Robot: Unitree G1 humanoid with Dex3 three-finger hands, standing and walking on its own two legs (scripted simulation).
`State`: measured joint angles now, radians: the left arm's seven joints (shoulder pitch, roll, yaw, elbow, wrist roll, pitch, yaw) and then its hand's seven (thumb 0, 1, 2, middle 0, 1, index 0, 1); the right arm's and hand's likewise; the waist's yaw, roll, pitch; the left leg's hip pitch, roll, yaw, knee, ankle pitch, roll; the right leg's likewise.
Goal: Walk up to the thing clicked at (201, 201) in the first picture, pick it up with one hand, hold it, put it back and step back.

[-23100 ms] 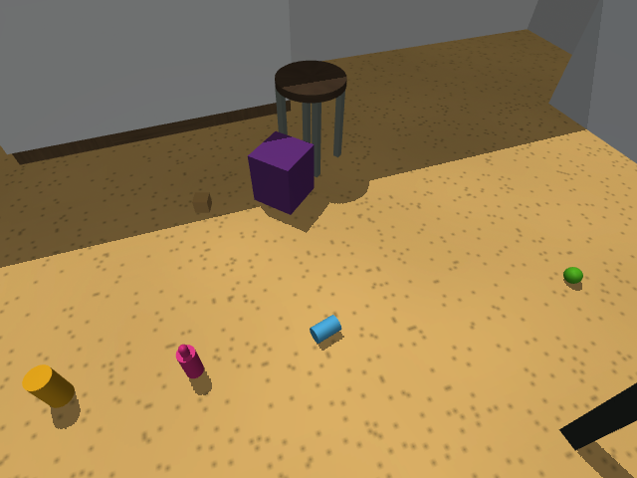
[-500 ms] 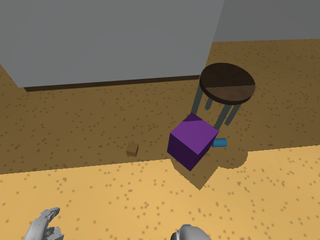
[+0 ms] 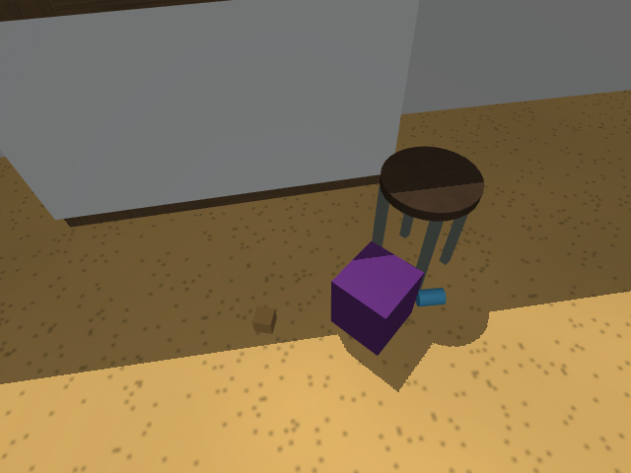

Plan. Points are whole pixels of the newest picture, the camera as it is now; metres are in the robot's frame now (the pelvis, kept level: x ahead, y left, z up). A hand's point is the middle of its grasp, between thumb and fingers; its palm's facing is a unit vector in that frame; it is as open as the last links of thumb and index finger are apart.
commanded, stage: walk up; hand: left
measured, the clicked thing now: (264, 320) +0.72 +0.22 -0.73
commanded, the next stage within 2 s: stand in 0.88 s
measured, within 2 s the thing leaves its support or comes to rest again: neither
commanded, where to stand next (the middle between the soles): +0.36 -0.02 m, yaw +3 degrees
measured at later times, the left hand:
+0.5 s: hand out of the picture +0.12 +0.27 -0.15, palm faces -0.01 -0.93 -0.36, open 7.4 cm
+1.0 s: hand out of the picture +0.13 +0.26 -0.14, palm faces -0.02 -0.94 -0.34, open 7.4 cm
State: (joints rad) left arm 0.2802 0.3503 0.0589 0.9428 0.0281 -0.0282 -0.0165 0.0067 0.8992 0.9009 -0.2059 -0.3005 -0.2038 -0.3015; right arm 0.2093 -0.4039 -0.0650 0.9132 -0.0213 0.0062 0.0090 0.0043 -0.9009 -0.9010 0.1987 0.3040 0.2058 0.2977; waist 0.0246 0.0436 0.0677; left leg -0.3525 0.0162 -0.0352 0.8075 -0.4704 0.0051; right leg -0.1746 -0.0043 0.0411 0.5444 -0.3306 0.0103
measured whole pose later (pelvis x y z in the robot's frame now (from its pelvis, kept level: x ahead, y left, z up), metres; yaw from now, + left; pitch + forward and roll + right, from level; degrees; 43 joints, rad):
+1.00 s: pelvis +0.03 +0.01 +0.01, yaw -1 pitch -3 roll +0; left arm 0.08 0.36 0.01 1.11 0.00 -0.02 0.00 0.00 0.90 0.90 -0.20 -0.30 -0.20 -0.30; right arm 0.05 -0.33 -0.02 1.10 -0.01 -0.02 0.01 0.00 -0.90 -0.90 0.20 0.30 0.21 0.30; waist 0.00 -0.01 0.06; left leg -0.13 0.02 0.02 0.37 -0.19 -0.01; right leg -0.10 -0.02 0.00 0.36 -0.22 0.02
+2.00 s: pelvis +0.04 +0.00 +0.01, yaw +0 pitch -2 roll +0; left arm 0.19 0.36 0.05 1.06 0.03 -0.03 -0.04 0.00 0.90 0.90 -0.20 -0.30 -0.20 -0.30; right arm 0.19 -0.37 -0.05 1.08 -0.04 -0.01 0.04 0.00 -0.90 -0.90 0.20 0.30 0.21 0.30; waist 0.00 0.01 0.00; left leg -0.23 0.02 0.00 0.59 -0.42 0.02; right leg -0.11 -0.01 -0.01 0.40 -0.32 -0.03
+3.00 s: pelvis +0.29 +0.00 -0.01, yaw +3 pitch -3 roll +0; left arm 0.16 0.35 0.03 0.85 0.00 0.00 -0.01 0.00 0.90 0.90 -0.21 -0.30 -0.20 -0.30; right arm 0.26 -0.39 -0.03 0.91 -0.01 -0.02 -0.02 0.00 -0.90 -0.90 0.20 0.30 0.21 0.30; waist 0.00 0.00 0.13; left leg -0.35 0.02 0.00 0.71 -0.33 0.00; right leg -0.32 -0.01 -0.09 0.64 -0.27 -0.05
